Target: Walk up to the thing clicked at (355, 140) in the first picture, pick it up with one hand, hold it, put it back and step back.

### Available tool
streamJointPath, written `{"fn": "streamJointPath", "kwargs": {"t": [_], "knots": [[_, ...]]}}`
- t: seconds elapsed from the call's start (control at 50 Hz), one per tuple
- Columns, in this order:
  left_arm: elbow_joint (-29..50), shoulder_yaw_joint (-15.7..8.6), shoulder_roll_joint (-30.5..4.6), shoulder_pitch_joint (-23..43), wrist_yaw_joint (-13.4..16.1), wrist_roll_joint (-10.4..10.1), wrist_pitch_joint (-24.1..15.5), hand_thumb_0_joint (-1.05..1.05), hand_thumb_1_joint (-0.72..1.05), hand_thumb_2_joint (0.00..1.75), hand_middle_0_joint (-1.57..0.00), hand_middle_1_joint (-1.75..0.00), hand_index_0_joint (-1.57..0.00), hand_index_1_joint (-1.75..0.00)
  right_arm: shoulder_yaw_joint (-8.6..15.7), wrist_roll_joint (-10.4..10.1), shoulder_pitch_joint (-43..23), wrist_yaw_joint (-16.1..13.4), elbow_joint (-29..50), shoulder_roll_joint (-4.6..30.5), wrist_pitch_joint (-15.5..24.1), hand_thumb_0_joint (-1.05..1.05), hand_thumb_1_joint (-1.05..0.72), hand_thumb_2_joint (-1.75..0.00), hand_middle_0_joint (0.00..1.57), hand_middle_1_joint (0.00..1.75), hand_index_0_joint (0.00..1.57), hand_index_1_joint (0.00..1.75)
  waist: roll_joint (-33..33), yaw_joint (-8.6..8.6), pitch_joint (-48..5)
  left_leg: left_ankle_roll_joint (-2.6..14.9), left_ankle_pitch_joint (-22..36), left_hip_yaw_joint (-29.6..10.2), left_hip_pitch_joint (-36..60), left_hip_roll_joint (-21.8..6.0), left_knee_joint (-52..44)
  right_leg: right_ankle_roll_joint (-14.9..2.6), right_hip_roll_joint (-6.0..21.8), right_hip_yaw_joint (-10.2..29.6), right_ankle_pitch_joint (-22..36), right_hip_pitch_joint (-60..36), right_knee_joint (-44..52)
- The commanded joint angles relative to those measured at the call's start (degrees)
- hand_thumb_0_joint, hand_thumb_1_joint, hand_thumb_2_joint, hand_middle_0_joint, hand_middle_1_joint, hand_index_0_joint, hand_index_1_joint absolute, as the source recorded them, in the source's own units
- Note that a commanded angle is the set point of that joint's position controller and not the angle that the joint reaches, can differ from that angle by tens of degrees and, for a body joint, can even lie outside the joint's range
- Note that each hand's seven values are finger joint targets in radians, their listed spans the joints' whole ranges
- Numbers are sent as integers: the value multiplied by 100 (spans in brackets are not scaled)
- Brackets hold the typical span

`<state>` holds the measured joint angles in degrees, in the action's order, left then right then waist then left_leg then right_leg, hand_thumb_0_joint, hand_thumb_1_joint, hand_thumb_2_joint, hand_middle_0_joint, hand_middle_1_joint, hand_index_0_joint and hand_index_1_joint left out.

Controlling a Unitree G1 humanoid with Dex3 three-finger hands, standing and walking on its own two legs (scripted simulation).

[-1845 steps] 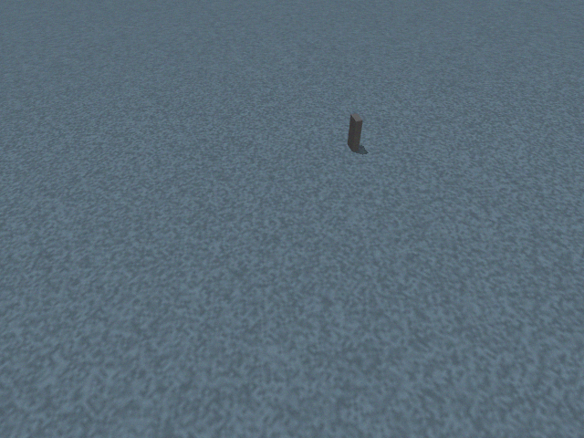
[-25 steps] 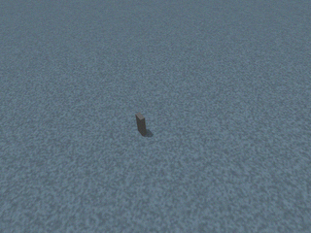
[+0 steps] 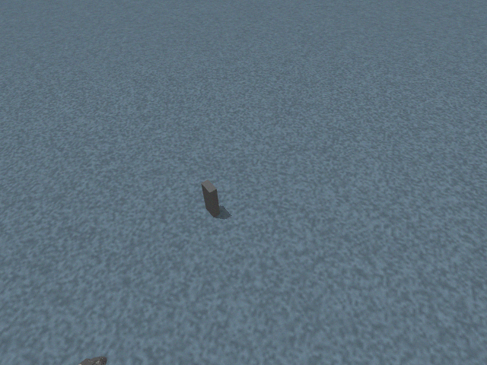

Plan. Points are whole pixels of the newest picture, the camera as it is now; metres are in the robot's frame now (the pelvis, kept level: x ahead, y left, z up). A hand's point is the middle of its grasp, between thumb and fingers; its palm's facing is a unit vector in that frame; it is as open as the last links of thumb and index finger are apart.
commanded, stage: step back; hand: left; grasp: from the side
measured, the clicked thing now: (210, 199) +0.97 +0.22 -0.67
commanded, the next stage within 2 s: stand in 0.06 s
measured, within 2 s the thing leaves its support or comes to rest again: neither
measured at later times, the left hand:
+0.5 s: hand out of the picture +0.08 +0.23 -0.14, palm faces -0.02 -0.94 -0.33, open 7.4 cm
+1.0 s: hand out of the picture +0.07 +0.23 -0.14, palm faces -0.02 -0.94 -0.35, open 7.4 cm
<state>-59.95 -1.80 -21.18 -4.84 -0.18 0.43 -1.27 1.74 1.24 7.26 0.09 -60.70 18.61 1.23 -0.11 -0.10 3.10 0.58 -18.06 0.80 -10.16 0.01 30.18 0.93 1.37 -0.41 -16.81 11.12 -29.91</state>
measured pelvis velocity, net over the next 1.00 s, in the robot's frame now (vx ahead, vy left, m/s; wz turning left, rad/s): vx -0.01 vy -0.02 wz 0.00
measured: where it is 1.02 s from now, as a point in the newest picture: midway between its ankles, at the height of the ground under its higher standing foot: outside the picture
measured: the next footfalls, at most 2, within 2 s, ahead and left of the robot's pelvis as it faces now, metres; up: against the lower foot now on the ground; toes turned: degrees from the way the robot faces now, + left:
none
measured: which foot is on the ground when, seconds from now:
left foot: down 0.00-1.00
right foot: down 0.00-1.00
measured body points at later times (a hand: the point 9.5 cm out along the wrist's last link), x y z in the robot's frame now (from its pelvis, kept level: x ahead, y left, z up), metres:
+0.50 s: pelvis -0.01 -0.02 +0.01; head +0.01 -0.02 +0.46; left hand +0.08 +0.28 -0.12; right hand +0.08 -0.31 -0.12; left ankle -0.02 +0.11 -0.73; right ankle -0.01 -0.13 -0.73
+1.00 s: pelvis -0.01 -0.02 +0.01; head +0.00 -0.03 +0.46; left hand +0.07 +0.28 -0.12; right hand +0.06 -0.32 -0.12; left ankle -0.02 +0.11 -0.73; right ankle -0.01 -0.13 -0.73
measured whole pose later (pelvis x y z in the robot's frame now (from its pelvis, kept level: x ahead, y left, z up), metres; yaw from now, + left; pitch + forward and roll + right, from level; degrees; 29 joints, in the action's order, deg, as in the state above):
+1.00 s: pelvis -0.01 -0.02 +0.01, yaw +0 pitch -2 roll +0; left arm -65.8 0.1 -19.8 -5.5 -0.2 0.2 -1.0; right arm -0.1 0.7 6.0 0.4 -66.0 19.7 0.8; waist -0.5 0.4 2.3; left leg -1.5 -10.3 0.2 -5.0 -1.6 17.1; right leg -0.6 -0.3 -1.2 -9.8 6.4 -17.9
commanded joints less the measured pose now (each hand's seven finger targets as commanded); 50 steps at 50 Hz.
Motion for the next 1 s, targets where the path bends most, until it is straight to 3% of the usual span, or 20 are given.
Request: {"fn": "streamJointPath", "kwargs": {"t": [0.0,0.02,0.04,0.06,0.08,0.16,0.22,0.32,0.38,0.5,0.6,0.88,0.98], "knots": [[261,-267,-1266,136,91,1,-140,0,90,90,-20,-30,-20,-30,286,-57,-246,-97,294,1293,140,0,-90,-90,20,30,20,30,161,-54,-749,137,2485,-420,7,-567,-362,-427,610,523,2498,-782,275],[249,-272,-1264,126,101,-2,-137,0,90,90,-20,-30,-20,-30,289,-58,-304,-94,296,1269,127,0,-90,-90,20,30,20,30,183,-69,-780,139,2430,-394,64,-549,-328,-420,611,514,2564,-748,297],[160,-120,-1049,227,95,-64,-130,0,90,90,-20,-30,-20,-30,214,-125,-349,-88,237,1270,125,0,-90,-90,20,30,20,30,94,18,-686,135,2711,-611,316,-658,-666,-372,692,603,3019,-634,511],[190,-132,-1048,308,105,-62,-127,0,90,90,-20,-30,-20,-30,223,-123,-284,-94,210,1315,130,0,-90,-90,20,30,20,30,114,46,-802,135,3070,-615,464,-727,-721,-310,639,512,3125,-749,470],[165,-97,-1033,300,111,-62,-121,0,90,90,-20,-30,-20,-30,199,-123,-404,-87,173,1301,122,0,-90,-90,20,30,20,30,146,0,-693,118,3030,-611,448,-695,-753,-279,629,497,3119,-732,631],[69,-85,-1075,464,103,-43,-90,0,90,90,-20,-30,-20,-30,152,-109,-552,-69,90,1250,84,0,-90,-90,20,30,20,30,28,50,-664,51,2641,-560,630,-723,-1119,-222,598,479,2495,-749,943],[-2,-71,-1062,461,90,-25,-108,0,90,90,-20,-30,-20,-30,133,-111,-604,-58,18,1259,89,0,-90,-90,20,30,20,30,-65,54,-797,27,2624,-515,782,-753,-1221,-211,609,487,2472,-864,1074],[-139,-61,-1075,464,79,-16,-113,0,90,90,-20,-30,-20,-30,105,-104,-749,-46,-66,1235,95,0,-90,-90,20,30,20,30,-27,20,-633,-1,2131,-523,735,-751,-1443,-203,626,523,2087,-777,1306],[-169,-67,-1083,485,81,-3,-119,0,90,90,-20,-30,-20,-30,108,-89,-742,-37,-121,1263,75,0,-90,-90,20,30,20,30,4,26,-489,-17,1544,-530,576,-723,-1559,-187,609,541,1599,-693,1443],[-226,-43,-1079,394,67,0,-116,0,90,90,-20,-30,-20,-30,88,-72,-649,-19,-194,1282,83,0,-90,-90,20,30,20,30,-32,34,-429,-17,1129,-531,476,-712,-1615,-190,612,600,1119,-511,1596],[-247,-39,-1100,283,61,-10,-120,0,90,90,-20,-30,-20,-30,81,-75,-587,-19,-226,1265,95,0,-90,-90,20,30,20,30,51,-2,-511,-14,1437,-569,582,-747,-1593,-214,605,562,1402,-525,1504],[-237,-24,-1159,170,74,-23,-112,0,90,90,-20,-30,-20,-30,25,-79,-375,-30,-233,1282,63,0,-90,-90,20,30,20,30,101,15,-493,-12,1438,-559,542,-749,-1546,-221,612,578,1472,-500,1501],[-233,-21,-1153,140,75,-14,-125,0,90,90,-20,-30,-20,-30,15,-85,-359,-40,-212,1283,66,0,-90,-90,20,30,20,30,74,26,-564,-11,1771,-533,580,-768,-1474,-213,617,533,1927,-644,1412]]}}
